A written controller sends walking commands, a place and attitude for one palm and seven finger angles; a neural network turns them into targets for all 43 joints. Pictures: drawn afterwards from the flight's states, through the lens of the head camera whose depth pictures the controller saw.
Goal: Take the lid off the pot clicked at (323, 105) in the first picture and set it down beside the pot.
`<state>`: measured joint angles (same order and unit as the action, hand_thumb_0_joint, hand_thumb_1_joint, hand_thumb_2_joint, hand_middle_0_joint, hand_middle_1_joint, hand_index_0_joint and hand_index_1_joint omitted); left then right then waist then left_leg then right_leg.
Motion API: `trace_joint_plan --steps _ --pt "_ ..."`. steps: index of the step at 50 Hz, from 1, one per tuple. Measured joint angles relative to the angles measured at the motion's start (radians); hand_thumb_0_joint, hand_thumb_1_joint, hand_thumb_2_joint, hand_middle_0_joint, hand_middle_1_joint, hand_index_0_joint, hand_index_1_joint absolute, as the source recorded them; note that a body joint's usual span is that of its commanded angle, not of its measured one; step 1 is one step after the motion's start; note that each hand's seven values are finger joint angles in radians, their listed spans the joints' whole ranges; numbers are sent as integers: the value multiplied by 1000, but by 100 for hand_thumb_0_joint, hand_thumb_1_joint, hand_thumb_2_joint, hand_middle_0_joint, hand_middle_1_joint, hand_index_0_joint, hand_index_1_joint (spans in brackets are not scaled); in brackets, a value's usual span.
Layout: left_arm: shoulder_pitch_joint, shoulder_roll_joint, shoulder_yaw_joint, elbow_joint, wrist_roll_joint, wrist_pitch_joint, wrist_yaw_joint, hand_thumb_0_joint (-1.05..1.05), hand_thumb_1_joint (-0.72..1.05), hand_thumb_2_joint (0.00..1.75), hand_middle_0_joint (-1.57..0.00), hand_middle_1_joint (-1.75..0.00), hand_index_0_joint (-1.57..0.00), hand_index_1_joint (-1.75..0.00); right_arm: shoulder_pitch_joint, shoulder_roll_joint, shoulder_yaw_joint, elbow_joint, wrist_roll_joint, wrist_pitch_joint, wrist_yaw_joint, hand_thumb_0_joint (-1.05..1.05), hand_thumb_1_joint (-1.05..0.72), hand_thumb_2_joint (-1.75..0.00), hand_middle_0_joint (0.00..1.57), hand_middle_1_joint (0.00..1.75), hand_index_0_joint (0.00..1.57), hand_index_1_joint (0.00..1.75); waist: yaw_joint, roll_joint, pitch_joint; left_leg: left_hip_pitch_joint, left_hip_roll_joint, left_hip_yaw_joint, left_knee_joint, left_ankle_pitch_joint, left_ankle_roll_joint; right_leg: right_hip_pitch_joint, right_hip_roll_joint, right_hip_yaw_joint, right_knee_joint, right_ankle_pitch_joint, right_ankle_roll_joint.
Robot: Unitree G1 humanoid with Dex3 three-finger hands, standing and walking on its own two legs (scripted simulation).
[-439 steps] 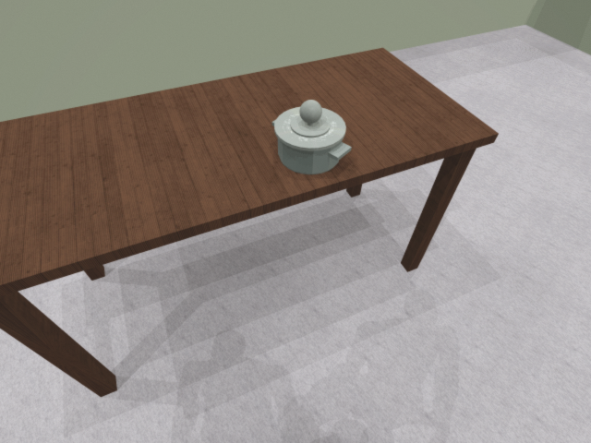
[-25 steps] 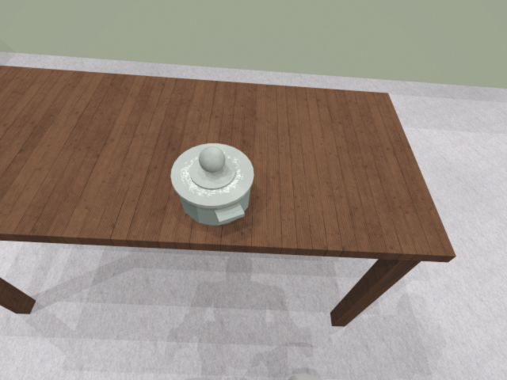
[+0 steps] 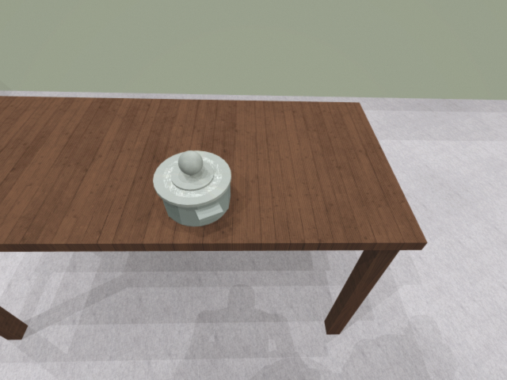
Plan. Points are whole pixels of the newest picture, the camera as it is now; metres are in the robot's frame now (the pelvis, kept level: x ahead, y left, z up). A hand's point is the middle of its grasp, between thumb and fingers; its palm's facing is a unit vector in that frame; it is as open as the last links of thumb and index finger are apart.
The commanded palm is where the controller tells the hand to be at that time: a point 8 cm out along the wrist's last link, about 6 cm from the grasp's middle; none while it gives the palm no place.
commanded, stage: come to a stop and stand still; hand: left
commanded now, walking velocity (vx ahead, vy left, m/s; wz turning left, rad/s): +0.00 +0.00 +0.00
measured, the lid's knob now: (190, 162) +0.52 +0.15 +0.04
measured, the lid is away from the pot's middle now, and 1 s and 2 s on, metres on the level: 0.00 0.00 0.00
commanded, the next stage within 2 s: look again from close up in 0.04 s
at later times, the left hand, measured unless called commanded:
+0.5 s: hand out of the picture +0.01 +0.19 -0.17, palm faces +0.00 -0.99 -0.16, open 7.4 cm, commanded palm none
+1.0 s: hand out of the picture +0.00 +0.20 -0.16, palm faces +0.01 -0.98 -0.18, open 7.4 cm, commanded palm none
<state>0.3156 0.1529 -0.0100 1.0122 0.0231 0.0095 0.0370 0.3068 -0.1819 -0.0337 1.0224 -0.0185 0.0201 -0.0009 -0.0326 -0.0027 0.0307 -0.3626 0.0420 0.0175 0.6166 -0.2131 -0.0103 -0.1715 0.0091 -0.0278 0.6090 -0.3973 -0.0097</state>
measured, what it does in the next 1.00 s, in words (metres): stands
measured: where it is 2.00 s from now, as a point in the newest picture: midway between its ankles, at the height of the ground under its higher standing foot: outside the picture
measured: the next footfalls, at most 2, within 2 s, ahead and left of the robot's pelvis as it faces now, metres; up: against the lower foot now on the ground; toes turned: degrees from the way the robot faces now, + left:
none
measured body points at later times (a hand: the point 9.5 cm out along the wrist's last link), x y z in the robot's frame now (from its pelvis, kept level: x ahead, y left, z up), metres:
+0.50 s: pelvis +0.02 +0.02 +0.01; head +0.03 +0.04 +0.46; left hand +0.01 +0.24 -0.16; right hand +0.04 -0.21 -0.14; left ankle +0.07 +0.13 -0.72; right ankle -0.04 -0.12 -0.72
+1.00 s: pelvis +0.03 +0.02 +0.01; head +0.04 +0.04 +0.46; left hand +0.01 +0.25 -0.15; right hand +0.06 -0.21 -0.14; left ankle +0.07 +0.13 -0.72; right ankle -0.04 -0.12 -0.72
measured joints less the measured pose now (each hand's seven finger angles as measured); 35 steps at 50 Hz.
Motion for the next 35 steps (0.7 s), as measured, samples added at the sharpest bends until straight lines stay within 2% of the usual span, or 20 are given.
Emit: trace_joint_plan --steps 12,35 --pt "6 21 4 19 -6 -19 -2 0 91 90 -20 -30 -20 -29 12 55 30 47 5 -21 -4 0 -91 -89 19 30 20 30 13 -18 -2 11 -7 7 -52 16 11 18 -7 5 -72 30 11" --pt "24 18 -4 61 -2 -26 -5 0 91 90 -20 -30 -20 -29 -93 23 27 48 17 -42 -8 0 -92 -89 20 30 20 30 43 -35 1 69 -40 30 -125 28 35 75 -42 21 -154 53 40"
